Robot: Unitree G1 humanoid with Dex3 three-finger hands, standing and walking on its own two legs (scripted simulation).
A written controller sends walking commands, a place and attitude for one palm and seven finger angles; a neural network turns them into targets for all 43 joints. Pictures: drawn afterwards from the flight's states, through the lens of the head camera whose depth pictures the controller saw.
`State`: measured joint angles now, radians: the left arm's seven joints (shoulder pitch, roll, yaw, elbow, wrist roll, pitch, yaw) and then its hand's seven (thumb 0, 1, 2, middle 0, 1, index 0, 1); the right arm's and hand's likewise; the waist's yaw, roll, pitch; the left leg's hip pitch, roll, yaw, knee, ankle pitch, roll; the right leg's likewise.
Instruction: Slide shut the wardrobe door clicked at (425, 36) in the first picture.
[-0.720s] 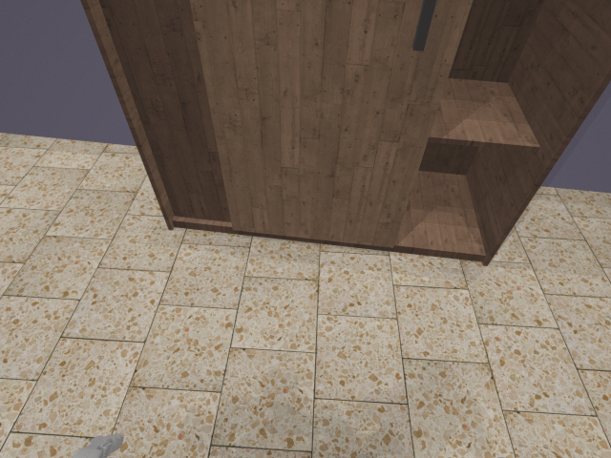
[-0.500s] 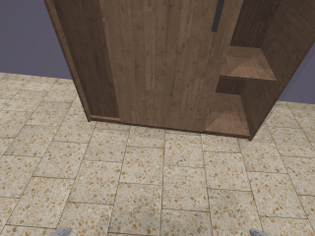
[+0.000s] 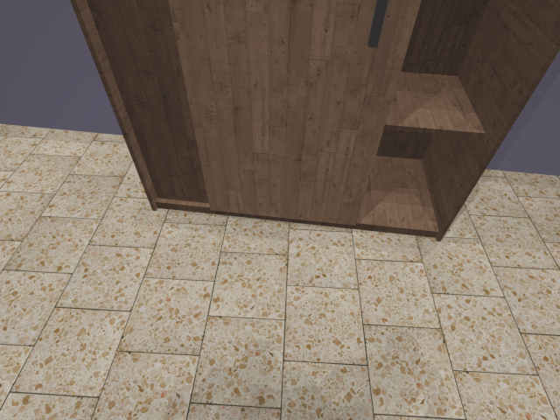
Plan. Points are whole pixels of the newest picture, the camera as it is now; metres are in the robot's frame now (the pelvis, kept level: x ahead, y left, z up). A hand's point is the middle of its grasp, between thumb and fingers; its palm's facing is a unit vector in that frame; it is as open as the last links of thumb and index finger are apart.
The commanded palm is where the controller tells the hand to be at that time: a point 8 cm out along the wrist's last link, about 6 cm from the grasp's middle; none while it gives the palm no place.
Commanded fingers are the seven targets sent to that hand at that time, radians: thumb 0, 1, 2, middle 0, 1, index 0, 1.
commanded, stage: stand and wait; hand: left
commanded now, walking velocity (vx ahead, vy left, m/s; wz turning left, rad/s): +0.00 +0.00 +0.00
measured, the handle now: out of the picture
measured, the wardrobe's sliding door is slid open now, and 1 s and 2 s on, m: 0.38 0.38 0.38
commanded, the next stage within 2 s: look at it before walking up in 0.10 s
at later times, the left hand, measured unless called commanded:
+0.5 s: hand out of the picture +0.08 +0.24 -0.15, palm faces -0.03 -0.94 -0.33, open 7.4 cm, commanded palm none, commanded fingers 0.00 0.90 0.90 -0.20 -0.30 -0.20 -0.30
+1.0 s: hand out of the picture +0.08 +0.24 -0.16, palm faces -0.06 -0.94 -0.33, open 7.4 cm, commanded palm none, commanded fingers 0.00 0.90 0.90 -0.20 -0.30 -0.20 -0.30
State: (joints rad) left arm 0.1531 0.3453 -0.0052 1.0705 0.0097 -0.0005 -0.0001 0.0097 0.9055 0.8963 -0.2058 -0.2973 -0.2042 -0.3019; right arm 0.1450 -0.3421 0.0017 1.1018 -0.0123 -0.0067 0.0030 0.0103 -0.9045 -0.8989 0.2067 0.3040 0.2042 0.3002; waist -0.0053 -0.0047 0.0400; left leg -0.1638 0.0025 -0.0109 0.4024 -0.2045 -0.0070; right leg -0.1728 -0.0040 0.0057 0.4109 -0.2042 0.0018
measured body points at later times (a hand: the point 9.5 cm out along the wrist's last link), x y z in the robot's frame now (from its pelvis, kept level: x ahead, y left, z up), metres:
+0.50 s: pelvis +0.00 +0.00 +0.00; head +0.00 +0.00 +0.45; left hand +0.09 +0.29 -0.13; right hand +0.08 -0.30 -0.13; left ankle +0.01 +0.12 -0.74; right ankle +0.01 -0.12 -0.74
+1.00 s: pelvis +0.00 +0.00 +0.00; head +0.02 +0.00 +0.45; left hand +0.08 +0.29 -0.14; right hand +0.08 -0.29 -0.14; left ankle +0.01 +0.12 -0.74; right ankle +0.01 -0.12 -0.74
